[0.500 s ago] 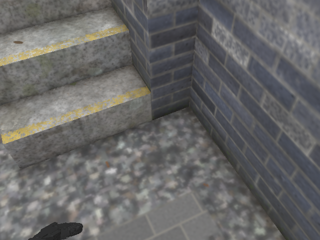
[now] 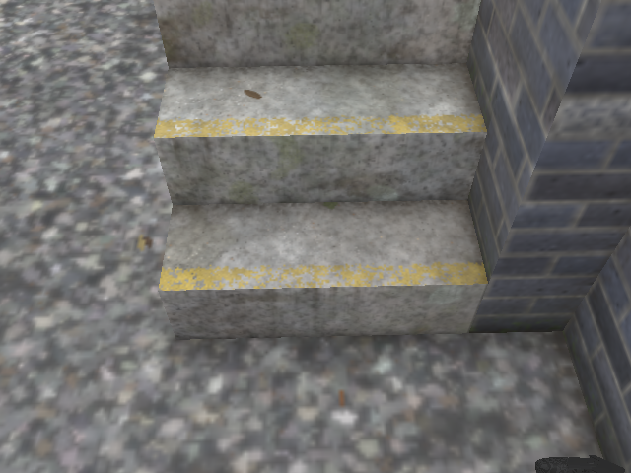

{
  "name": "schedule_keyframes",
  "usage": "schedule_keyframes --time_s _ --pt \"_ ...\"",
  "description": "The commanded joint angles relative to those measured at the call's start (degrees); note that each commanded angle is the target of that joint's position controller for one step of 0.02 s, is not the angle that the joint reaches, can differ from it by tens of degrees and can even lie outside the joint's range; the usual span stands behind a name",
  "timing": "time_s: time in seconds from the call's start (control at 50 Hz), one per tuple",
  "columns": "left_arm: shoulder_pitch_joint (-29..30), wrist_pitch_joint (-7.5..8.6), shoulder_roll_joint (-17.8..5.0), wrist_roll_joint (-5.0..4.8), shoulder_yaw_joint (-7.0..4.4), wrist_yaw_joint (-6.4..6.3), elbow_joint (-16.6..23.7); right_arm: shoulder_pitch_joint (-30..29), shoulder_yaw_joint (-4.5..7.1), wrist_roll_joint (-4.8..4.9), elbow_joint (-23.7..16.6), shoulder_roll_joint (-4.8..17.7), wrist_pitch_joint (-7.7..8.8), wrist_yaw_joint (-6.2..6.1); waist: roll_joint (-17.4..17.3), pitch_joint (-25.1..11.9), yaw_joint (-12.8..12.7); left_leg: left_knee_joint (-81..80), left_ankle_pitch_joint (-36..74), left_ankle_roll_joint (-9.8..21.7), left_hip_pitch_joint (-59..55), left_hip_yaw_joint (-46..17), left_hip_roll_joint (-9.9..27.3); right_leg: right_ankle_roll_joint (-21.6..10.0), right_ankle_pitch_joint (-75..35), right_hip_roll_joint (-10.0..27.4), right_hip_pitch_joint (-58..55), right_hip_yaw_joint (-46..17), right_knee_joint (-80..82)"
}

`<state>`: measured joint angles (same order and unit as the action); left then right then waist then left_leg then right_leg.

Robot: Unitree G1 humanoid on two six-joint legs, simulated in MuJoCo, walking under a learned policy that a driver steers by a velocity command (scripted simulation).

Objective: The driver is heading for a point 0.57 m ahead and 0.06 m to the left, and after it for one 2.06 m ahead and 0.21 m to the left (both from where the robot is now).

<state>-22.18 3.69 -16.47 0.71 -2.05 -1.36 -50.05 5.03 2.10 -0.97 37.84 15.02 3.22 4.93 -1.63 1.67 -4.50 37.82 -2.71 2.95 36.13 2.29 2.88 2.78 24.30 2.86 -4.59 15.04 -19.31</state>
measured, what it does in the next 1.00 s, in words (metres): walks ahead, turning left: left foot, then right foot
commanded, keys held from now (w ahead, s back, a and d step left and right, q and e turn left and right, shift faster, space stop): q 0.34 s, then no key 0.54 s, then w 0.12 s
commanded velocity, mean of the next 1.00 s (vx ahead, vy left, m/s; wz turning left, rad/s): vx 0.09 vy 0.00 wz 0.32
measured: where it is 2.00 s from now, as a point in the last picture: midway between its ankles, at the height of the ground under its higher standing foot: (274, 470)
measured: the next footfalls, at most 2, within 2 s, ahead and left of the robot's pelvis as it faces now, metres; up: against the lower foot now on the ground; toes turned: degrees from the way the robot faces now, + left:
left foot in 0.04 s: +0.21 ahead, +0.10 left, +0.00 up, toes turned +4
right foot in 0.56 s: +0.25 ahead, -0.08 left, +0.00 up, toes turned +19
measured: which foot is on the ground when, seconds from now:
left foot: up 0.00-0.02, down 0.04-0.56, up 0.58-0.80, down 0.82-1.00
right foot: down 0.00-0.04, up 0.06-0.54, down 0.56-1.00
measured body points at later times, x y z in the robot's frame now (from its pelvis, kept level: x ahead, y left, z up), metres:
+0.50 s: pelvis +0.14 +0.01 +0.01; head +0.16 +0.02 +0.46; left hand +0.19 +0.30 -0.10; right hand +0.29 -0.25 -0.10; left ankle +0.17 +0.10 -0.72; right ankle +0.21 -0.12 -0.70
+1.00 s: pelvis +0.16 +0.01 +0.01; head +0.16 +0.02 +0.46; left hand +0.17 +0.29 -0.12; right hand +0.33 -0.21 -0.12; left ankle +0.09 +0.14 -0.72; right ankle +0.20 -0.11 -0.72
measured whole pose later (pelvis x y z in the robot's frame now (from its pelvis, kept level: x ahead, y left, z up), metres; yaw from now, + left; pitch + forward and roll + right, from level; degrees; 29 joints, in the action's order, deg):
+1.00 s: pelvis +0.16 +0.01 +0.01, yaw +18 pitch -1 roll +0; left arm -13.2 1.1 -14.1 0.7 -0.8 0.7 -50.0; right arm 12.9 3.1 -1.7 51.9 14.1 -1.5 -0.6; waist 0.5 0.0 -0.7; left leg 29.3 -18.9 -0.6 9.8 -4.6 -0.3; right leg -0.4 18.8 0.4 13.3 -1.6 -31.2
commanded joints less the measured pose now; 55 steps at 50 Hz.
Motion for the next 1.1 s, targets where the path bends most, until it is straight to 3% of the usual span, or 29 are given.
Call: schedule_keyframes --time_s 0.02,0.04,0.06,0.08,0.12,0.16,0.2,0.26,0.38,0.46,0.48,0.52,0.54,0.56,0.58,0.6,0.62,0.66,0.7,0.74,0.8,0.84,0.86,0.9,0.92,0.94,1.02,1.06,1.1 --pt "-1.11 0.26 -10.0 1.05 -2.53 0.09 2.14 10.92 2.26 -5.16 0.27 5.07 0.36 -0.84 5.86 -3.43 6.78 -7.91 -3.23 3.14 -18.29 5.92 -8.45 -6.27 -57.97 9.81 5.53 -1.05 -21.56" --pt "-3.25 1.05 -10.05 0.55 -2.56 -0.23 2.09 17.68 3.15 -5.41 1.88 8.26 0.6 -2.14 3.71 -9.58 10.54 -8.46 3.8 5.58 -31.95 -1.06 -4.31 -4.82 -42.42 8.26 13.95 -1.4 -36.59" --pt "-10.02 1.13 -1.58 -0.65 -0.76 0.44 5.13 16.49 5.0 -4.64 0.65 16.86 0.44 -3.07 -11.68 -18.78 4.82 -0.95 40.09 14.0 -53.79 -26.74 17.33 -1.72 13.57 -0.42 36.35 -2.84 -59.34" --pt "-5.55 0.19 -7.22 0.17 -1.64 0.65 6.37 21.53 6.39 -0.2 -0.67 18.77 -0.59 -3.72 -6.72 -30.54 10.63 -7.33 48.67 19.88 -56.37 -40.24 19.65 -1.25 13.15 -4.4 38.61 -14.19 -66.83" --pt "3.63 -0.12 -5.8 -0.3 -0.8 0.55 8.47 14.19 4.8 0.69 -0.18 12.65 -1.66 -4.7 -2.17 -15.92 8.25 -10.96 41.68 15.98 -42.76 -25.73 14.5 -1.94 1.0 1.09 41.73 -17.02 -61.09" --pt "3.0 -1.8 -5.81 1.42 -0.73 0.41 8.09 9.18 3.08 1.03 -0.45 7.36 -2.58 -4.98 -2.64 -8.44 4.05 -15.4 33.47 12.56 -29.45 -20.49 8.93 -1.68 -0.19 2.33 36.39 -17.15 -53.43" --pt "0.3 -4.39 -4.99 1.72 -0.52 0.39 6.94 8.96 3.14 0.18 -0.02 8.13 -1.83 -4.04 -1.01 -9.34 2.27 -16.85 33.92 12.04 -23.35 -18.28 7.55 -1.56 -0.69 0.76 29.66 -16.16 -49.11" --pt "2.79 -5.49 -4.26 1.34 -0.49 0.05 7.69 8.99 4.01 -0.47 0.62 10.39 -1.42 -3.64 -1.35 -8.93 2.32 -18.54 24.57 11.03 -20.78 -18.78 6.3 -1.32 -3.2 -0.13 29.7 -16.67 -42.87" --pt "10.25 -5.72 -3.98 0.61 -0.57 0.48 8.89 10.99 4.78 0.15 2.01 10.98 -3.93 -4.1 -4.6 -4.62 5.27 -22.83 -9.04 8.52 -20.69 -24.26 4.46 -0.83 -7.24 -1.55 31.85 -18.09 -31.07" --pt "10.82 -4.32 -3.42 0.02 -0.36 -0.14 8.64 11.36 4.23 -0.97 3.18 10.18 -4.62 -3.76 -5.15 -2.81 5.76 -20.65 -8.84 8.52 -20.77 -26.13 3.85 -1.57 -3.06 -3.16 27.1 -17.32 -23.46" --pt "13.65 -2.19 -5.09 -1.44 -1.0 -0.85 9.99 5.75 3.7 2.56 0.55 8.26 -4.37 -5.62 -5.77 -2.56 5.27 -20.89 -12.01 9.08 -20.97 -29.65 4.32 -0.79 -3.66 -1.99 26.27 -20.89 -19.92" --pt "9.8 -0.14 -4.94 -1.51 -1.03 -0.71 8.39 4.62 3.22 2.62 1.21 8.29 -4.69 -7.21 -5.41 -3.77 2.29 -17.68 -7.48 7.3 -21.02 -28.44 2.91 -0.9 -9.82 -1.95 19.04 -19.17 -7.82" --pt "7.65 0.4 -5.22 -0.95 -1.1 -0.35 7.28 6.27 2.88 2.33 1.89 7.36 -4.82 -7.48 -3.95 -4.72 1.93 -15.16 -6.17 5.17 -19.84 -26.06 0.58 -1.38 -15.6 -0.54 13.73 -18.65 -2.3" --pt "6.63 0.65 -7.9 0.31 -1.35 -0.16 7.21 9.25 2.24 1.41 2.46 4.94 -4.75 -7.61 3.7 -6.08 3.5 -7.18 -12.36 1.76 -16.65 -20.24 -4.1 -3.68 -21.7 7.99 9.16 -25.86 -0.15" --pt "9.64 0.42 -10.14 2.46 -1.47 0.25 7.58 9.26 2.53 1.22 1.3 4.8 -4.72 -8.01 16.1 -2.49 5.75 -0.95 -25.99 -0.76 -11.17 -11.97 -10.53 -11.33 -26.37 15.25 14.57 -36.12 3.61" --pt "11.94 0.23 -7.95 2.95 -1.03 0.31 8.5 8.93 2.79 0.53 1.26 7.5 -4.29 -8.1 17.72 -2.91 5.11 8.88 -31.07 -3.38 -13.64 -11.33 -7.59 -16.95 -26.89 19.97 19.26 -41.02 5.11" --pt "13.77 0.2 -6.0 1.88 -0.46 0.24 9.15 8.76 3.44 0.96 2.06 9.47 -4.18 -7.87 13.54 -2.94 5.09 14.25 -29.26 -4.88 -12.93 -11.11 -6.35 -16.98 -26.77 17.86 18.49 -38.43 4.14" --pt "15.03 -0.05 -5.58 -0.07 -0.33 0.18 8.72 9.22 3.19 0.84 4.29 6.96 -4.73 -7.93 9.02 -2.66 5.69 16.34 -25.06 -7.6 -11.22 -9.91 -4.13 -13.53 -29.63 12.87 15.31 -31.69 1.59" --pt "13.99 -0.47 -5.15 -0.12 0.1 0.16 7.48 7.4 1.8 1.21 4.61 2.48 -4.73 -7.76 7.75 -2.75 5.53 9.97 -23.2 -9.07 -14.57 -7.82 -3.19 -12.26 -37.73 9.45 15.38 -26.65 0.11" --pt "12.66 -0.98 -5.65 0.26 0.06 0.4 6.71 5.03 1.1 1.6 4.89 1.01 -4.41 -7.9 9.6 -3.9 4.11 0.47 -20.99 -9.32 -18.62 -5.59 -3.44 -11.96 -39.26 7.53 13.7 -24.45 -1.59" --pt "11.68 -0.99 -6.35 -0.52 0.11 1.11 5.67 5.35 1.61 1.46 6.73 3.3 -4.67 -8.14 9.94 -4.39 4.75 -15.73 -6.06 -7.86 -26.55 -4.36 -3.94 -10.27 -33.17 5.98 13.97 -24.69 -2.7" --pt "9.9 0.41 -5.03 0.31 0.69 2.4 4.96 6.25 2.47 0.99 7.18 8.05 -5.27 -8.46 7.32 -6.15 4.08 -14.06 6.04 -5.7 -33.79 -8.78 1.03 -6.26 -24.89 4.53 17.76 -24.04 -2.4" --pt "8.07 1.01 -5.79 0.66 0.37 3.02 4.91 6.12 3.13 1.67 8.32 10.27 -5.45 -8.32 2.72 -6.67 2.16 -10.49 4.88 -3.4 -33.43 -8.21 0.7 -4.74 -22.05 1.52 18.47 -21.16 -1.68" --pt "12.03 0.67 -5.07 0.3 0.4 2.49 4.49 7.04 2.32 1.7 10.48 5.42 -5.28 -7.39 2.33 -5.94 4.71 -12.88 -6.93 -1.95 -28.02 -7.34 -1.04 -2.62 -11.43 -1.02 15.34 -16.9 -3.97" --pt "10.02 -1.27 -2.42 -0.52 0.31 2.14 2.85 7.49 2.05 -1.71 11.17 5.54 -4.66 -6.0 -1.46 -4.08 4.75 -15.4 -13.25 -1.38 -26.13 -9.55 0.01 -3.48 -8.26 -1.15 16.43 -18.15 -4.08" --pt "10.4 -2.51 -3.32 -0.34 -0.06 1.96 3.08 7.96 2.56 -1.86 12.12 6.15 -4.37 -5.54 -3.16 -1.43 4.56 -16.65 -23.21 -0.25 -23.55 -10.39 -0.67 -4.09 -2.49 -2.45 17.33 -16.77 -6.43" --pt "11.17 -1.42 -1.84 0.07 -0.3 2.04 3.58 11.44 3.74 -0.54 13.08 10.04 -3.4 -5.14 -8.84 6.51 5.68 -26.64 -41.31 5.57 -23.57 -23.41 5.94 -5.28 1.69 -4.91 27.91 -13.07 -15.75" --pt "11.72 -0.01 -1.05 0.21 -0.33 2.33 4.18 12.73 3.89 -0.34 13.76 9.57 -2.59 -5.06 -9.27 7.67 5.65 -27.44 -36.6 7.62 -24.09 -26.26 8.81 -6.61 -1.2 -3.48 27.58 -13.39 -15.78" --pt "7.94 0.71 -0.7 0.4 -0.41 2.13 2.71 9.22 3.63 0.19 13.45 8.67 -1.55 -4.93 -8.25 6.57 2.21 -25.07 -30.01 7.46 -20.65 -24.0 8.09 -7.34 -3.69 -2.9 19.08 -14.57 -9.94"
